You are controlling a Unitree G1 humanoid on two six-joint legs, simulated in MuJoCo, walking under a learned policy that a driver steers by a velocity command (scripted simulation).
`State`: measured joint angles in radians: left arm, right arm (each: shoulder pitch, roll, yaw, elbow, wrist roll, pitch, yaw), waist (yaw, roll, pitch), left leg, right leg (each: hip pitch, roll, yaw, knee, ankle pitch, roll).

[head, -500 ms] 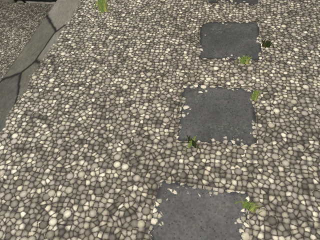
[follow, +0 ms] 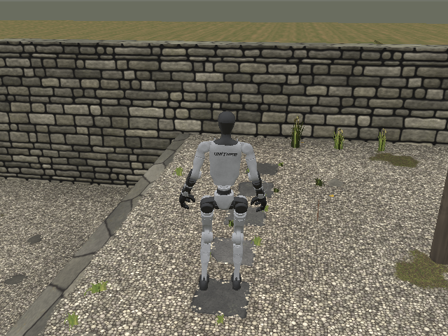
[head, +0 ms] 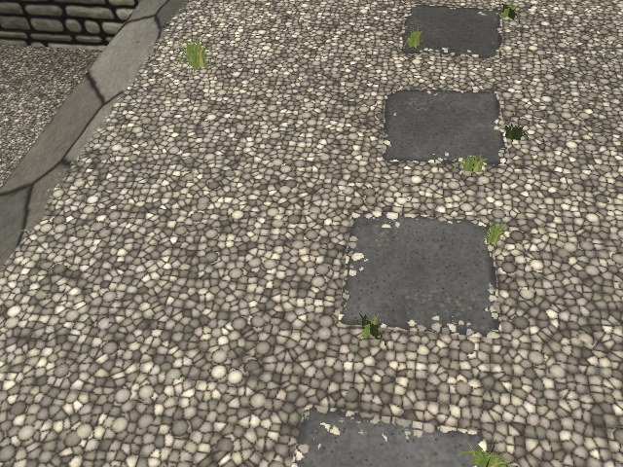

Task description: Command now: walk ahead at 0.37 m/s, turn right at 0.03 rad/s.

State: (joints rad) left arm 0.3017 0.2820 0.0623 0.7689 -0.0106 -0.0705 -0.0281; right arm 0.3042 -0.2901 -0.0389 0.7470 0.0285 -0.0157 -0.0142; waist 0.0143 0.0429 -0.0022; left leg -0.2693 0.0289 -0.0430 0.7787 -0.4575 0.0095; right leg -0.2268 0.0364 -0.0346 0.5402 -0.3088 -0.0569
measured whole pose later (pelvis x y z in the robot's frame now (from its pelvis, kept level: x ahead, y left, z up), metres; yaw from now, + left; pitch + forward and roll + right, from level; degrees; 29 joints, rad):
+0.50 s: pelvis +0.26 +0.05 -0.01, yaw -1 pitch +1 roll +0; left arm 0.38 0.29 0.04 0.84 -0.03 -0.07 0.00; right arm 0.11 -0.28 -0.04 0.68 0.00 -0.08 0.03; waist 0.04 -0.02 0.06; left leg -0.43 -0.05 0.06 0.55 -0.15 0.07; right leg -0.26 -0.01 0.07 1.17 -0.42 -0.02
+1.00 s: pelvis +0.54 +0.00 -0.01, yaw +1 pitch +2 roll +1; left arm 0.05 0.26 0.03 0.69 0.00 -0.10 -0.04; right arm 0.39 -0.30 -0.04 0.86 0.02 -0.05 0.00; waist -0.06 0.00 0.04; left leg -0.16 -0.02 -0.04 0.85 -0.50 0.03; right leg -0.46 -0.01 -0.04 0.55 -0.13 -0.05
